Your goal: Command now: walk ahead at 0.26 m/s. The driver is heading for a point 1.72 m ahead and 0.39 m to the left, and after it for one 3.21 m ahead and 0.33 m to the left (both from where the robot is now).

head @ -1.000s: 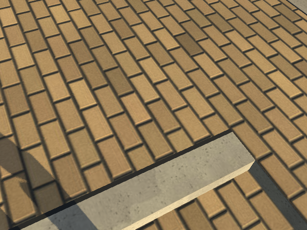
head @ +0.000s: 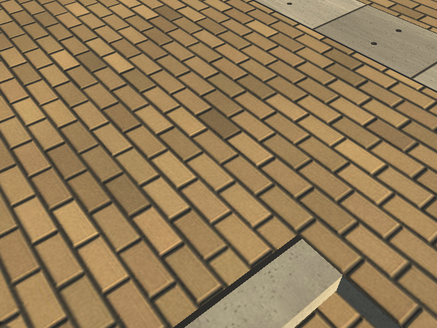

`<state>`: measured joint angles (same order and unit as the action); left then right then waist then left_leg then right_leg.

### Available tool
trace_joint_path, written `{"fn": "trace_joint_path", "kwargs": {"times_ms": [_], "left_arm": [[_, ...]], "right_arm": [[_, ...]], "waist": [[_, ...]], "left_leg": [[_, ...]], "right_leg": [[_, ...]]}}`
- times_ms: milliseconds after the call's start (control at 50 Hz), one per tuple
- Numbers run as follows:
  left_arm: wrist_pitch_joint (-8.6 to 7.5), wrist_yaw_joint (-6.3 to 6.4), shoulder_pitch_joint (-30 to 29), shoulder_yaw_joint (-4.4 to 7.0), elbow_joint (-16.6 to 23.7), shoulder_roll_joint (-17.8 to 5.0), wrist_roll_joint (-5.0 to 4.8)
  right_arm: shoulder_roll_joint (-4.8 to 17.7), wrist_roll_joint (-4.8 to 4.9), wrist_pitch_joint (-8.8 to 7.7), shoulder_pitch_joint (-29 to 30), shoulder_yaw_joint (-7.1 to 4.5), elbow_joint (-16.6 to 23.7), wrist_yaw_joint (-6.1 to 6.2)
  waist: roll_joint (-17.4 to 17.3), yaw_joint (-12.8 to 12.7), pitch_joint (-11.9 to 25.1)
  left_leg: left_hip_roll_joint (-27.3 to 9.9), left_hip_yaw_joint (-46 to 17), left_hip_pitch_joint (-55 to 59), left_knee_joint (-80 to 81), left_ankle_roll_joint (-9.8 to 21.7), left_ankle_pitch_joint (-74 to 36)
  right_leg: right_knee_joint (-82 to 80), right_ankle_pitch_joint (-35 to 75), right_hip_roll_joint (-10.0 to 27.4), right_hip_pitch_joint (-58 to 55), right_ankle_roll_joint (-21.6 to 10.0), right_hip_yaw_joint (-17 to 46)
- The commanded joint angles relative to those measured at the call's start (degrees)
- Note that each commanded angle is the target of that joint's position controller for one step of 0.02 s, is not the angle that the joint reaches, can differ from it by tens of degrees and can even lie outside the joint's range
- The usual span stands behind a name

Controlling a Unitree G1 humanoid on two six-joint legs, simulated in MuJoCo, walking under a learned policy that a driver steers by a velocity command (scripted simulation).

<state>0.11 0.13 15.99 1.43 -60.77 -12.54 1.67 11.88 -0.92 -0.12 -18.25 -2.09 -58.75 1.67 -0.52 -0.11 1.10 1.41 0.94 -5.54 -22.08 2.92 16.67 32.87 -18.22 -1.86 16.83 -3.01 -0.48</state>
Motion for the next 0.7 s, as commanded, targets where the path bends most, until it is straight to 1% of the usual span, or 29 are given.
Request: {"fn": "trace_joint_path", "kwargs": {"times_ms": [20,40,80,100,120,140,160,180,200,220,240,280,340,360,400,420,460,480,500,520,540,560,580,600,620,640,660,680,700], "left_arm": [[-1.97,-0.8,-4.87,0.92,4.75,-3.94,0.51],[-2.54,-1.08,-4.69,0.93,5.02,-3.73,0.32],[-3.53,-1.23,-4.71,1.07,5.39,-3.16,-0.21],[-3.88,-1.15,-2.03,1.09,4.57,-2.37,-0.41],[-4.18,-0.9,2.4,1.41,2.87,-2.39,-0.53],[-4.67,-0.36,8.42,2.14,1.03,-4.11,-0.43],[-5.22,0.48,15.58,3.51,0.07,-9.68,0.27],[-4.57,0.36,20.68,4.45,-2.17,-13.47,-0.36],[-4.25,0.37,14.61,3.46,-0.64,-9.57,-0.02],[-4.53,0.12,9.39,2.87,1.34,-7.4,-0.23],[-4.84,0.12,6.42,2.51,2.41,-6.43,-0.36],[-5.59,0.42,6.96,1.65,1.91,-4.27,-0.57],[-6.19,0.62,12.91,1.09,-0.66,-3.66,-0.66],[-6.23,0.7,15.33,1.0,-1.55,-3.59,-0.6],[-6.15,0.89,18.4,0.65,-2.56,-3.13,-0.24],[-6.14,1.01,18.88,0.63,-2.63,-3.42,0.06],[-6.31,1.25,19.21,0.58,-2.76,-3.55,0.69],[-6.12,1.53,19.16,0.45,-3.3,-3.42,0.67],[-6.17,1.74,19.36,0.36,-3.37,-3.43,0.83],[-5.9,1.97,19.54,0.21,-3.73,-3.35,0.83],[-5.8,2.26,20.11,-0.05,-4.31,-2.8,0.64],[-5.63,2.79,19.27,-0.2,-4.5,-2.33,0.17],[-5.16,2.43,15.34,-0.26,-2.76,-2.85,-0.76],[-5.37,2.03,12.98,-0.42,-1.6,-3.83,-1.86],[-5.46,1.51,14.54,-0.08,-1.19,-6.99,-2.41],[-5.49,1.13,15.29,0.84,-1.67,-9.9,-1.98],[-5.63,0.63,12.79,2.07,-1.26,-12.63,-2.46],[-6.06,-0.26,13.76,1.92,-0.17,-9.79,-3.34],[-6.28,-1.85,15.42,1.3,2.77,-2.98,-2.97]], "right_arm": [[8.77,-0.41,-1.14,-2.44,-2.34,0.58,0.07],[8.65,-0.4,-1.56,-2.01,-2.4,0.48,-0.15],[8.3,-0.15,-2.2,-1.39,-2.54,0.26,-0.54],[8.51,0.08,-2.28,-0.39,-2.68,0.33,-0.69],[8.35,0.11,-2.34,0.05,-2.73,0.45,-0.82],[6.84,-0.2,-2.73,0.5,-2.28,0.97,-1.0],[2.72,-0.03,-3.23,2.21,-1.0,3.21,-1.6],[3.77,-0.54,-3.34,3.24,-1.37,5.07,-1.93],[6.04,-1.56,-3.14,5.27,-1.98,4.86,-2.11],[4.74,-1.18,-3.41,5.44,-1.76,4.46,-2.75],[3.87,-0.68,-3.75,4.55,-1.59,3.8,-3.15],[3.61,-1.37,-3.45,3.95,-1.58,3.09,-3.57],[2.5,-1.56,-2.53,6.38,-1.37,4.03,-3.52],[2.03,-1.45,-2.15,8.24,-1.24,4.72,-3.21],[2.03,-1.42,-1.79,13.86,-1.16,7.1,-2.93],[2.12,-1.41,-1.77,16.52,-1.07,8.75,-2.82],[1.74,-1.23,-1.57,20.93,-0.69,11.86,-2.51],[0.66,-1.23,-1.4,23.84,0.05,14.45,-2.19],[0.22,-1.06,-1.45,26.16,0.69,16.69,-2.08],[-0.67,-1.06,-1.47,29.21,1.7,19.23,-2.22],[-0.67,-1.08,-1.55,31.41,2.23,21.16,-2.36],[-1.59,-1.29,-1.48,32.58,3.0,23.1,-2.65],[-2.21,-0.43,-1.06,29.08,3.89,22.4,-3.31],[-3.2,-0.34,-0.98,26.4,4.1,21.67,-3.45],[-1.24,-0.08,-0.81,21.07,3.16,19.55,-3.15],[1.14,0.32,-0.79,10.81,1.97,16.83,-2.39],[3.0,0.8,-1.08,-1.29,0.8,13.53,-1.84],[8.79,-0.26,-1.38,-6.78,-1.23,11.31,-1.17],[16.95,-0.73,-1.48,-9.7,-3.62,8.52,-1.07]], "waist": [[-5.23,0.73,-10.17],[-5.2,0.35,-10.18],[-5.56,-0.04,-10.04],[-5.06,-1.55,-9.42],[-3.52,-3.17,-8.34],[0.21,-5.31,-5.98],[13.32,-7.91,-2.73],[19.34,-7.98,-3.11],[8.03,-4.72,-6.95],[4.12,-2.63,-7.9],[3.24,-0.95,-7.65],[3.37,-0.27,-5.59],[4.52,-0.9,-4.43],[5.47,-1.46,-4.64],[5.44,-2.56,-6.47],[4.28,-2.44,-7.66],[3.96,-2.26,-10.18],[3.62,-1.63,-11.77],[2.43,-1.54,-12.27],[2.05,-1.61,-12.29],[2.14,-2.19,-12.65],[0.87,-1.29,-12.26],[-0.96,0.6,-10.38],[0.8,1.79,-7.47],[4.36,3.18,-1.96],[8.58,7.84,4.6],[10.18,13.99,9.78],[6.31,14.23,14.69],[-12.74,10.22,19.0]], "left_leg": [[-19.17,-20.87,-1.97,17.63,9.83,21.5],[-18.44,-18.66,-1.41,16.55,9.52,18.77],[-15.41,-13.87,-3.6,14.09,8.21,13.67],[-13.78,-11.21,-6.85,11.68,7.51,12.18],[-11.78,-8.85,-11.2,7.33,6.86,10.14],[-8.97,-5.4,-16.68,-0.75,5.57,6.09],[-2.26,2.14,-25.35,-19.55,2.56,6.09],[2.67,3.37,-34.66,-32.13,2.27,16.52],[-2.11,-1.85,-36.25,-39.66,3.07,12.69],[-4.07,-2.9,-35.62,-40.56,3.29,6.71],[-5.48,-2.65,-33.75,-39.34,2.84,2.27],[-6.06,-0.86,-32.57,-40.23,1.39,-2.2],[-5.5,2.15,-36.67,-44.8,-0.57,-2.91],[-5.59,3.07,-40.33,-49.12,-0.96,-1.19],[-6.25,3.5,-50.6,-59.26,-1.08,1.89],[-7.02,2.66,-55.91,-63.43,-0.89,3.24],[-7.33,2.26,-66.01,-72.52,-0.12,8.34],[-7.64,1.11,-71.59,-77.84,1.06,12.48],[-7.96,1.08,-75.08,-78.15,1.87,14.89],[-8.38,3.09,-75.46,-74.65,2.31,16.85],[-8.33,4.73,-74.27,-71.18,2.56,17.45],[-9.14,3.54,-68.51,-64.45,3.42,15.16],[-7.34,7.8,-52.44,-50.8,3.79,8.6],[-4.46,9.83,-35.66,-43.63,5.07,2.54],[0.66,14.24,-25.4,-44.9,5.5,3.15],[3.34,13.57,-16.11,-44.16,6.62,4.52],[4.0,9.42,-5.94,-34.78,7.78,1.04],[-2.73,-6.36,4.55,-26.24,10.59,7.63],[-21.4,-43.3,12.0,-7.22,16.88,0.54]], "right_leg": [[9.62,-3.74,3.39,13.47,-0.58,-0.07],[7.48,-4.07,3.88,12.92,-0.81,-0.38],[1.16,-2.44,2.71,6.32,-1.16,-2.57],[-3.97,0.98,1.4,-0.5,-1.4,-4.43],[-7.8,2.77,-0.55,-8.9,-1.48,-5.45],[-10.79,1.08,1.16,-18.51,-2.03,-1.33],[-21.24,-12.12,14.9,-26.0,-5.46,19.69],[-26.95,-17.52,23.21,-26.54,-10.97,36.73],[-25.15,-18.32,22.33,-21.59,-11.07,32.83],[-25.22,-15.6,19.88,-17.63,-9.7,27.77],[-26.44,-10.31,17.51,-15.95,-8.19,22.8],[-26.4,2.65,14.51,-16.99,-7.12,15.9],[-24.34,20.04,13.71,-19.93,-8.47,10.34],[-24.03,21.76,14.09,-21.37,-9.59,10.16],[-24.39,22.25,15.59,-24.4,-11.97,11.4],[-25.13,20.92,16.55,-25.36,-12.77,11.73],[-25.91,18.35,17.39,-27.16,-13.14,12.06],[-25.29,19.08,17.98,-27.62,-12.28,11.91],[-25.83,18.12,17.81,-28.2,-11.36,10.96],[-27.33,16.56,16.06,-27.03,-10.25,8.99],[-29.08,18.38,14.98,-25.91,-9.85,7.65],[-31.44,23.25,15.47,-22.79,-8.73,6.0],[-34.16,29.91,12.73,-14.83,-8.5,1.26],[-32.85,52.39,12.66,-9.44,-7.94,-0.49],[-25.74,78.72,13.52,-10.37,-8.5,-1.7],[-13.49,93.5,15.22,-13.7,-7.76,-2.0],[1.29,94.76,14.47,-14.68,-5.47,-2.69],[20.03,74.87,9.9,-6.74,-2.83,-1.4],[47.9,3.13,-5.09,8.31,0.53,0.7]]}}
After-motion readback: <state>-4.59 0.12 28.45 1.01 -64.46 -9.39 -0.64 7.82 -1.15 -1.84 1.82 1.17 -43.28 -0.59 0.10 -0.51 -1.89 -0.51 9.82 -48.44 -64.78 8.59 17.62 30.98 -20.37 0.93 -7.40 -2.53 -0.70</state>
